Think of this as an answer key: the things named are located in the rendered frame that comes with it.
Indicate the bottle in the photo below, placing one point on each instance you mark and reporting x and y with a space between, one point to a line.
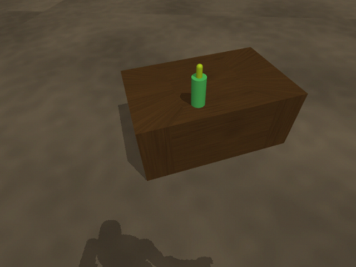
198 87

